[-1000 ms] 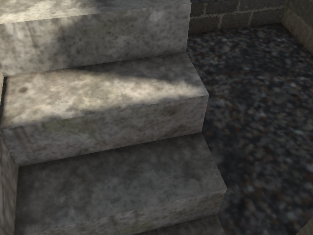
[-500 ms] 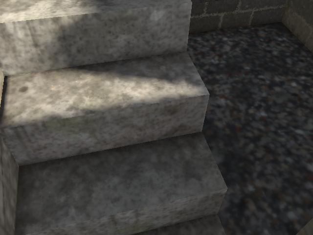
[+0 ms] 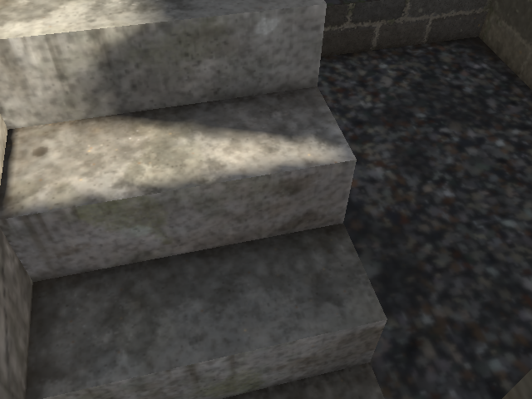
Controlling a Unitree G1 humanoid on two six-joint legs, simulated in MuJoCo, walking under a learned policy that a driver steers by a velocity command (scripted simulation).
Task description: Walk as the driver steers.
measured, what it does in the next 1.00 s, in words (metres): stands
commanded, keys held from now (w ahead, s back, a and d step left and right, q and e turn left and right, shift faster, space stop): w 0.52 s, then no key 0.48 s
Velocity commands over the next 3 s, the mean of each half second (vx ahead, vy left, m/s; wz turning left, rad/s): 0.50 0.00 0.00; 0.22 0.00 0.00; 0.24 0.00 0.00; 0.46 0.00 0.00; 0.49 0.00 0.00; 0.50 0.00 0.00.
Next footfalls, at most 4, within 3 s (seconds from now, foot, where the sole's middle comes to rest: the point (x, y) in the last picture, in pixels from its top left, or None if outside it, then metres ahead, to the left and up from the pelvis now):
none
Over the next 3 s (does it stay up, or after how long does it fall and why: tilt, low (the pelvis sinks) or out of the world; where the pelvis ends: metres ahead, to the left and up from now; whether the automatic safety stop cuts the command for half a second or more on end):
stays up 0.00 -0.01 0.00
